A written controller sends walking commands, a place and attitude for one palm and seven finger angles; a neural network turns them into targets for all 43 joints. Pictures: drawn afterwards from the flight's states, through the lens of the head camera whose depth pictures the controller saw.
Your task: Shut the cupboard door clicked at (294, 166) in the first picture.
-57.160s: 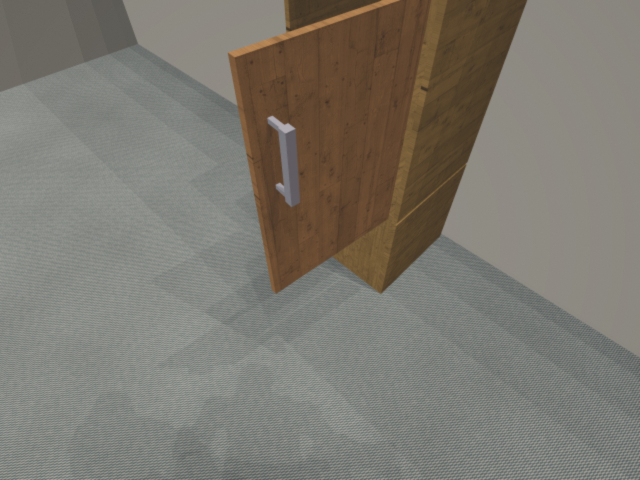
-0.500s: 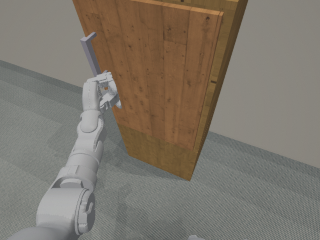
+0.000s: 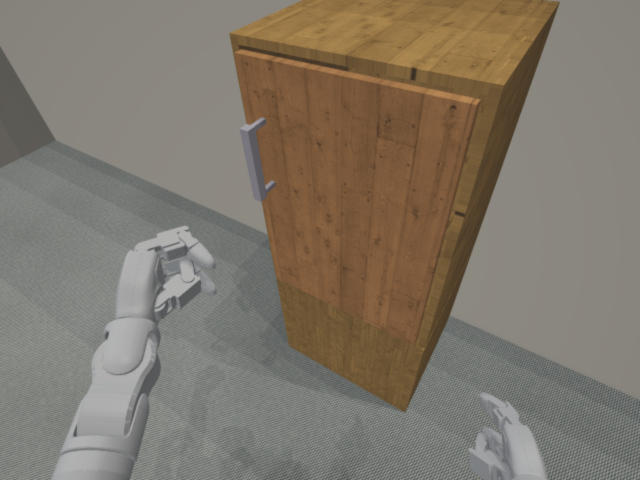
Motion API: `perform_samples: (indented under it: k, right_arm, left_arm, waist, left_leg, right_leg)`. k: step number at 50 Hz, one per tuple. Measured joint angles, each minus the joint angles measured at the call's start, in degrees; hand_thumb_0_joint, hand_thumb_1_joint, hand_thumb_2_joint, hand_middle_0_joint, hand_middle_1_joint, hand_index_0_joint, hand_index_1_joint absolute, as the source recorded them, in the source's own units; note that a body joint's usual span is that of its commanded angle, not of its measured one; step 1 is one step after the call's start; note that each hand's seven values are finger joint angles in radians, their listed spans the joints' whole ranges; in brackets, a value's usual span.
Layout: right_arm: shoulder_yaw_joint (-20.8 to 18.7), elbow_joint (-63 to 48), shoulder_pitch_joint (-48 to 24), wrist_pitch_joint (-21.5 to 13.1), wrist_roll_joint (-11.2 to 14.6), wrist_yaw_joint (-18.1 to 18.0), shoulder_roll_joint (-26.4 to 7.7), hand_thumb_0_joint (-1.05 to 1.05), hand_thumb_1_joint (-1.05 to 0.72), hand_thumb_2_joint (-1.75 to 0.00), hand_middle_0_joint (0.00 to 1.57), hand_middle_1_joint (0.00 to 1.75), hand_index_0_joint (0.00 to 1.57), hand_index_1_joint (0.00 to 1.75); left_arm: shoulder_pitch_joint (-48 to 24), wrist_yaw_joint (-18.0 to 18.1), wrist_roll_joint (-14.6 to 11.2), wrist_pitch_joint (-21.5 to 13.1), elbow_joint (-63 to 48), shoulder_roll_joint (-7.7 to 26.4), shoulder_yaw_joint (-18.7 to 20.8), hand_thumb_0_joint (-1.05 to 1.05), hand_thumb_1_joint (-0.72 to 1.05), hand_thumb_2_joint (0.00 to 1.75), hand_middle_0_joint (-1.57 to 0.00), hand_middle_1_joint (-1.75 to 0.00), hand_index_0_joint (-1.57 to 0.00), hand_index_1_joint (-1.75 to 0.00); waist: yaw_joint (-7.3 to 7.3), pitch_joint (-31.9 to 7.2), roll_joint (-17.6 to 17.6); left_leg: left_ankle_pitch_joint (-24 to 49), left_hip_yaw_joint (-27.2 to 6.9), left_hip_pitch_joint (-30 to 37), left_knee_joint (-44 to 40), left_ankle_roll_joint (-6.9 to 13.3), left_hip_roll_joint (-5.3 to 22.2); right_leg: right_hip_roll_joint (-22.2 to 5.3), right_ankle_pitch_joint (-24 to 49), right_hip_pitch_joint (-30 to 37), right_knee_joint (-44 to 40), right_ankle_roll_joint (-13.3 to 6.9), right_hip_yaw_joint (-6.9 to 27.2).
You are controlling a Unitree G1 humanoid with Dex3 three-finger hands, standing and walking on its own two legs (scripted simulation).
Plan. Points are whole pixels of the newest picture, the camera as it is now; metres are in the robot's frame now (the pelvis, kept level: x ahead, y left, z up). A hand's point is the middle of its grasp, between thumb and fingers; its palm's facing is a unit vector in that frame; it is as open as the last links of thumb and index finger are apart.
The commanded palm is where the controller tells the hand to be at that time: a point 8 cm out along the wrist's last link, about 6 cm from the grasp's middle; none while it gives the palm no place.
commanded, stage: draw the hand back to the body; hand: left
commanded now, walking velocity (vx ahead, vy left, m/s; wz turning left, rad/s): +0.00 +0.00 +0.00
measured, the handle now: (260, 160) +0.65 +0.16 +0.06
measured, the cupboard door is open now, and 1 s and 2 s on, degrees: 0 0 0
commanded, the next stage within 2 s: step back with the hand held close in 0.86 s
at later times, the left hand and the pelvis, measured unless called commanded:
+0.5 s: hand (46, 339) +0.21 +0.28 +0.16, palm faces +0.46 -0.78 -0.42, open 6.2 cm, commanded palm +0.16 +0.31 +0.18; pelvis +0.02 +0.01 +0.01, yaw +1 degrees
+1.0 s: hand (42, 344) +0.20 +0.28 +0.16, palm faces +0.48 -0.79 -0.39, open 7.4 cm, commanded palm +0.15 +0.31 +0.18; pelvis +0.01 +0.01 +0.01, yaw +0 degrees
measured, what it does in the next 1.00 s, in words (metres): stands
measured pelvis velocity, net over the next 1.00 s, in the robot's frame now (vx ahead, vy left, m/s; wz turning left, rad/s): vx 0.01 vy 0.01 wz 0.01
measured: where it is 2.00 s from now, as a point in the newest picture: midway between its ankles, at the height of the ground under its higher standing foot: outside the picture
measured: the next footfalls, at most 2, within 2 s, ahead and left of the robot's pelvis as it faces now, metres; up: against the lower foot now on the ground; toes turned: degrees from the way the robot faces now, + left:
none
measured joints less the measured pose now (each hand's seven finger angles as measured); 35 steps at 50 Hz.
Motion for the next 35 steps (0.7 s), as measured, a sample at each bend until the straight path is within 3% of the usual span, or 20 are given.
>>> perform_samples:
  k: [10,25,29,35]
  right_arm:
    - [1.41,0.63,-0.25,-0.71,-1.31,0.34,1.24,0.01,-0.9,-0.9,0.2,0.3,0.2,0.3]
    - [-0.22,2.84,2.23,-2.39,-1.98,0.67,0.9,0.01,-0.9,-0.9,0.2,0.3,0.2,0.3]
    - [-0.85,3.19,2.51,-3.47,-1.93,0.32,0.23,0.02,-0.9,-0.9,0.2,0.3,0.2,0.3]
    - [-0.92,3.74,1.85,-4.34,-2.05,-0.14,-0.03,0.02,-0.9,-0.9,0.2,0.3,0.2,0.3]
  left_arm:
    - [12.39,1.5,0.8,1.76,-13.51,1.82,3.69,0.01,0.9,0.9,-0.82,-0.97,-0.83,-0.97]
    - [29.52,2.61,0.4,1.84,-27.31,5.53,14.74,0.01,0.9,0.9,-0.42,-0.53,-0.42,-0.53]
    - [30.69,3.37,0.63,1.46,-28.25,5.53,16.16,0.01,0.9,0.9,-0.32,-0.42,-0.32,-0.42]
    - [28.47,3.85,0.9,1.46,-27.02,4.01,14.94,0.01,0.9,0.9,-0.24,-0.34,-0.25,-0.34]
  waist:
    - [2.16,1.2,0.7]
    - [3.07,0.19,1.55]
    - [3.6,0.27,1.63]
    - [3.81,0.69,1.14]
  left_leg:
    - [1.23,-0.63,5.2,-4.52,0.32,-0.47]
    - [-0.01,-0.57,6.11,-4.19,0.62,-0.58]
    - [-0.07,-0.79,5.95,-3.84,0.71,-0.75]
    - [0.44,-0.96,5.7,-3.94,0.78,-0.99]
  right_leg:
    - [-0.43,1.27,5.77,-5.09,0.42,-0.69]
    - [-0.56,0.41,6.99,-5.45,0.86,-0.66]
    - [-0.74,0.28,6.99,-5.17,0.95,-0.88]
    - [-0.98,0.46,6.59,-4.81,0.94,-1.04]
